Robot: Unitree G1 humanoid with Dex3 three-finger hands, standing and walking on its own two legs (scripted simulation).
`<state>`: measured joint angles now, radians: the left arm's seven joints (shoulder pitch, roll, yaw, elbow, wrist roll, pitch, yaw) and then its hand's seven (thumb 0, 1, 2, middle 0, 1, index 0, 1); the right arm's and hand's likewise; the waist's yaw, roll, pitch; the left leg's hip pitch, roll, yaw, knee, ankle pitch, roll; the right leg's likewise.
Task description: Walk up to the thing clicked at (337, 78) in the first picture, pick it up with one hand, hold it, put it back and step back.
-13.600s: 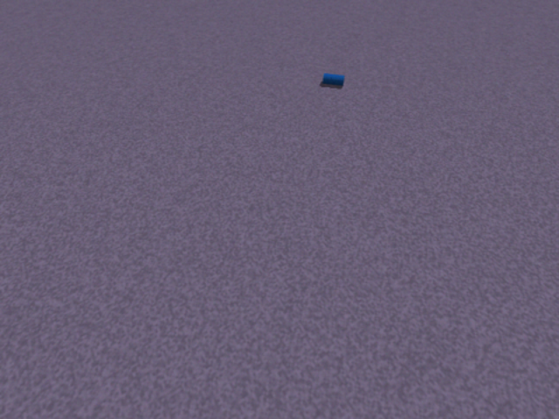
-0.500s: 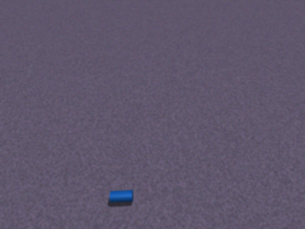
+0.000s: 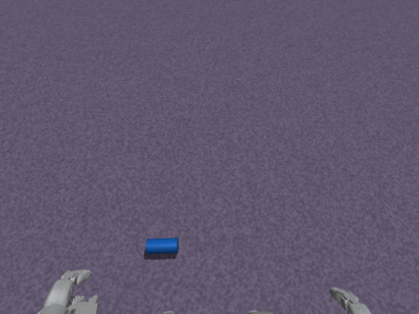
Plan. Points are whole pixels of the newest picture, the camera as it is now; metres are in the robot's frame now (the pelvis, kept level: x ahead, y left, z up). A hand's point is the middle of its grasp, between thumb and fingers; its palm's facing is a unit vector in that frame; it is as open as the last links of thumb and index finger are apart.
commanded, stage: rise first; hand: left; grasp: from above
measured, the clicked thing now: (162, 245) +0.44 +0.20 -0.73
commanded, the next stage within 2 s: none
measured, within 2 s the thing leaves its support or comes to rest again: neither
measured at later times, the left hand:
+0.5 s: hand out of the picture +0.13 +0.26 -0.21, palm faces -0.18 -0.87 -0.46, open 14.1 cm
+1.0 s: hand (118, 284) +0.24 +0.27 -0.40, palm faces -0.44 -0.47 -0.77, open 14.1 cm
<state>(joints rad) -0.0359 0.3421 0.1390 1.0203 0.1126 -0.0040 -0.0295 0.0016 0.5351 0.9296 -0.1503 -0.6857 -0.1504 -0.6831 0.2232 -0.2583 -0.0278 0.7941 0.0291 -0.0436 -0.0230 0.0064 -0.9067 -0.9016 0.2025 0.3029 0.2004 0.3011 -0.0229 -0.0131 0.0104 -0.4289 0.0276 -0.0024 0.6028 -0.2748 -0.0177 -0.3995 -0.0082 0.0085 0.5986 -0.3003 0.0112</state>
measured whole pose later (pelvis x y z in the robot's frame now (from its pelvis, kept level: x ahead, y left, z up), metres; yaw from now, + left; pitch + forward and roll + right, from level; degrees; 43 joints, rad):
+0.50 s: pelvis +0.00 +0.01 -0.07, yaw +0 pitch +16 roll -2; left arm 0.25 0.31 0.12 0.50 0.27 0.19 -0.01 -0.01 -0.53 1.00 -0.08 -1.05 -0.07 -1.06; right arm 0.21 -0.24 -0.04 0.56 0.01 -0.12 -0.02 0.01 -0.90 -0.90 0.20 0.30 0.20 0.30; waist -0.03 0.01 -0.11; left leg -0.91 0.03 -0.03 1.12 -0.50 -0.01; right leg -0.86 0.00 -0.01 1.09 -0.52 0.02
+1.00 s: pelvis -0.05 +0.00 -0.25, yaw -1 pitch +33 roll -2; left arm -0.24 0.44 0.10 0.75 0.72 -0.07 0.13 -0.01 -0.55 0.99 -0.09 -1.07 -0.09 -1.07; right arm 0.08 -0.29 -0.06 0.65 0.00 -0.17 0.04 0.01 -0.91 -0.90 0.20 0.30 0.20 0.30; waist -0.03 0.01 -0.19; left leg -1.74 0.03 -0.06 1.83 -0.66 -0.03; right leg -1.69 0.01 -0.01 1.82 -0.70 0.02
